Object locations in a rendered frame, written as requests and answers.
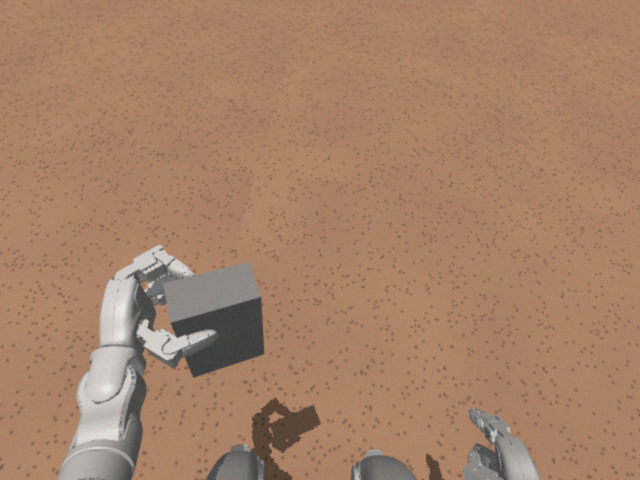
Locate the carton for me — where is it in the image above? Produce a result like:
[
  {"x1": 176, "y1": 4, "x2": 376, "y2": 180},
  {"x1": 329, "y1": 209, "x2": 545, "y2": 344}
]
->
[{"x1": 163, "y1": 262, "x2": 264, "y2": 378}]

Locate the left robot hand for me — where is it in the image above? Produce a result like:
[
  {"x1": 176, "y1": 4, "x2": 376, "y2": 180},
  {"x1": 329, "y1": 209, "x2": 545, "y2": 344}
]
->
[{"x1": 99, "y1": 245, "x2": 218, "y2": 368}]

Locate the left robot arm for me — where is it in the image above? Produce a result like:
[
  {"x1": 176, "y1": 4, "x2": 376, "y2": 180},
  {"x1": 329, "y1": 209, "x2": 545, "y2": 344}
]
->
[{"x1": 57, "y1": 345, "x2": 147, "y2": 480}]

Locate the right robot hand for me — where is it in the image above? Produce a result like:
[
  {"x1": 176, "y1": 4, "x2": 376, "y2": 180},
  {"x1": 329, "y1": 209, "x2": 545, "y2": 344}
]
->
[{"x1": 463, "y1": 408, "x2": 541, "y2": 480}]

